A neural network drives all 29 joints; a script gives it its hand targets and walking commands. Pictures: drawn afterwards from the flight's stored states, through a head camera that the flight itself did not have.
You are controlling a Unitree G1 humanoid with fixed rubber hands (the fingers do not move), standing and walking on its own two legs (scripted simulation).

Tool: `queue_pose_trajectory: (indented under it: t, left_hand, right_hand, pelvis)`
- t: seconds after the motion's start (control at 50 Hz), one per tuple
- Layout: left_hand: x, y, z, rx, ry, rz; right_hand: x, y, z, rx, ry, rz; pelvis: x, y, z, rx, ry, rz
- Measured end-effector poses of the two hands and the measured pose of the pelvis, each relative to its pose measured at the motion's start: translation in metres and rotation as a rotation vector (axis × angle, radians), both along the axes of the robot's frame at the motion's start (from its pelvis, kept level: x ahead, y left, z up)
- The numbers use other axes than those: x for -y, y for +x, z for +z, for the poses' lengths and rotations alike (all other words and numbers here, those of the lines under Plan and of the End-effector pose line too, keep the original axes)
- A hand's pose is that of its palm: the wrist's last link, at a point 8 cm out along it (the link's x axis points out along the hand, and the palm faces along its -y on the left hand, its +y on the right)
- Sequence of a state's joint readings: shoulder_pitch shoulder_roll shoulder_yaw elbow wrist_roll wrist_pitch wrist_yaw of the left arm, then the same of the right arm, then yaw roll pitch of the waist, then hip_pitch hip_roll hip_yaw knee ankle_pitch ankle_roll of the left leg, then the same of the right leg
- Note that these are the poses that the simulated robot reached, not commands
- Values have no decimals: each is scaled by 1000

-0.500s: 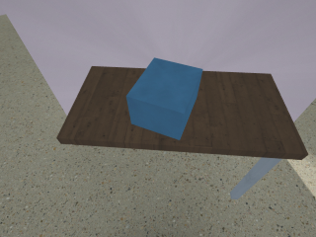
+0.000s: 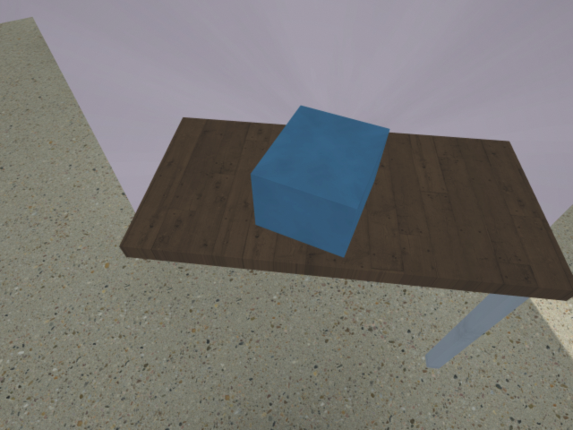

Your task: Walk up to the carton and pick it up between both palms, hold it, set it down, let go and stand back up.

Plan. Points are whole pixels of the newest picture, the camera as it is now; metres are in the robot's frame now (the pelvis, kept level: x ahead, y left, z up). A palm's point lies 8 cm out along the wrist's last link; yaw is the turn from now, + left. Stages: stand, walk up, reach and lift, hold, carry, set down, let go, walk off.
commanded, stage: walk up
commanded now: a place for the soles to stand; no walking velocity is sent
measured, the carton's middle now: (321, 177) +0.60 -0.05 -0.04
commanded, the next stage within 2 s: none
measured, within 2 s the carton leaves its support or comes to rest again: neither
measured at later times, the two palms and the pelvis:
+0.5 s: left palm out of the picture +0.08 +0.33 -0.09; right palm out of the picture +0.08 -0.29 -0.11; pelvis -0.01 +0.01 +0.00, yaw +0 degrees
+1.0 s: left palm out of the picture +0.09 +0.23 -0.07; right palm out of the picture +0.19 -0.41 -0.11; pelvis +0.10 -0.10 +0.01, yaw +1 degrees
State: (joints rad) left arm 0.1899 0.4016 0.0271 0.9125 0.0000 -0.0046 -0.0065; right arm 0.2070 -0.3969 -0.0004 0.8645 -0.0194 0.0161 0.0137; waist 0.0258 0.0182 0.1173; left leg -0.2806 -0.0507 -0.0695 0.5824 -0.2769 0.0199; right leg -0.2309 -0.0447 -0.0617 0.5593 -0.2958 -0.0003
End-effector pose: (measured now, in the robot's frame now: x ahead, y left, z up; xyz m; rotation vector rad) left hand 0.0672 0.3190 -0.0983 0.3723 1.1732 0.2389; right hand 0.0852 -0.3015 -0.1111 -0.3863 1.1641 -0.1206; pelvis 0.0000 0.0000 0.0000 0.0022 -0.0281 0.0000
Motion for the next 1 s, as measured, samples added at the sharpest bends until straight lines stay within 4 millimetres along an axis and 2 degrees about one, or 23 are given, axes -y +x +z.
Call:
queue_pose_trajectory:
  t: [0.12, 0.4, 0.54, 0.6, 0.66, 0.8, 0.9, 1.0]
  left_hand:
    - [-13, 8, 1, 18, 6, -13]
    - [-12, 11, 3, 48, 10, -18]
    - [-9, 13, 5, 37, -10, -30]
    - [-4, 18, 6, 26, -14, -40]
    - [5, 22, 6, 13, -10, -44]
    - [49, 33, 9, 4, 17, -43]
    - [79, 25, 25, -43, 12, 0]
    - [93, 22, 33, -92, 31, 43]
  right_hand:
    - [-10, -4, 0, -4, 3, 1]
    - [-10, -6, 0, 14, 10, 1]
    - [-7, -4, 4, 38, 17, 4]
    - [6, -2, 9, 45, 5, 11]
    - [27, 2, 11, 35, -17, 15]
    - [85, 34, -2, 37, -28, 15]
    - [101, 70, 5, 55, 4, 24]
    - [109, 102, 6, 48, 24, 38]
  pelvis:
    - [-10, -3, -1, -4, -13, 0]
    - [-9, -9, -1, 5, -10, -1]
    - [-6, -4, 0, -3, -14, 8]
    - [4, 2, 2, -12, -19, 25]
    - [18, 11, 1, -17, -10, 30]
    - [64, 43, -8, -14, 29, 12]
    - [84, 73, 7, 5, 56, 15]
    - [96, 103, 13, 4, 66, 12]
